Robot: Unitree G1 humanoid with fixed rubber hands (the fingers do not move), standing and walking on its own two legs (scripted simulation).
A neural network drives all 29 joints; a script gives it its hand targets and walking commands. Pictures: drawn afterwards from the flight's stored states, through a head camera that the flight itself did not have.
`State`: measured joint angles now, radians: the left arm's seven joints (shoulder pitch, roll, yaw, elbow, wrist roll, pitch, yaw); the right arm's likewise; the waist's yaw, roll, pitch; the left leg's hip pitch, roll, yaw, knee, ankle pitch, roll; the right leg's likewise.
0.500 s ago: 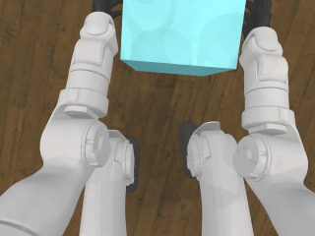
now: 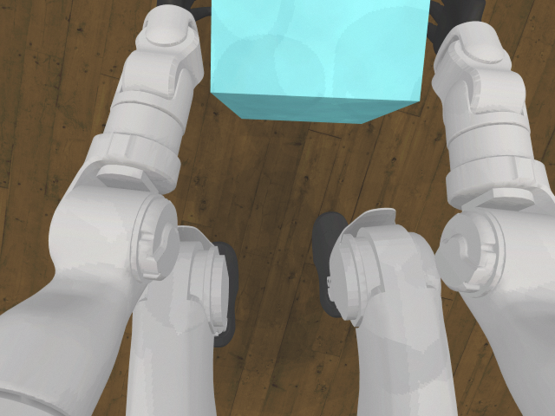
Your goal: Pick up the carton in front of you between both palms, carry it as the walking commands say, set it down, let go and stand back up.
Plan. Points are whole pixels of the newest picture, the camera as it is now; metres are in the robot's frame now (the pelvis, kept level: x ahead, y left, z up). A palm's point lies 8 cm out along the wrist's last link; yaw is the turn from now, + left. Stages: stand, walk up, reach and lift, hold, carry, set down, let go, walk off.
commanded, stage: set down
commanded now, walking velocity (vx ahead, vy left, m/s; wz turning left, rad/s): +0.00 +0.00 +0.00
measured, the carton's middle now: (310, 35) +0.54 -0.09 -0.24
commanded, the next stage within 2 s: none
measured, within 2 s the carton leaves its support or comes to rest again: rests again in 0.16 s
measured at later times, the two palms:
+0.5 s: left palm (184, 14) +0.56 +0.06 -0.17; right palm (459, 32) +0.51 -0.25 -0.16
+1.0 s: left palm (140, 18) +0.56 +0.11 -0.19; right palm (462, 49) +0.49 -0.27 -0.19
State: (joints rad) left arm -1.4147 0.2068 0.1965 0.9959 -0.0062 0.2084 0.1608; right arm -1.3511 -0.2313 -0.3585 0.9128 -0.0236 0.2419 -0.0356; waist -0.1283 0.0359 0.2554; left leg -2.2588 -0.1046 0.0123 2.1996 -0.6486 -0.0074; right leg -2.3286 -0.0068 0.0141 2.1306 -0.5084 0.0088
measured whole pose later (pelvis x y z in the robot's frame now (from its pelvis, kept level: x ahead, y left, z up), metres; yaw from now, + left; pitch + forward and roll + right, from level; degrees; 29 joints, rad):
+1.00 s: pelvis -0.01 +0.00 -0.01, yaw -1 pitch +34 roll -1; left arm -1.51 0.40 -0.02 1.09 -0.19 0.11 0.11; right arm -1.44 -0.39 -0.30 1.16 0.15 0.03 -0.06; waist -0.10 0.01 0.48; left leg -2.19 -0.11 -0.01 2.26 -0.66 -0.02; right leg -2.25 -0.01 -0.01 2.18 -0.51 0.00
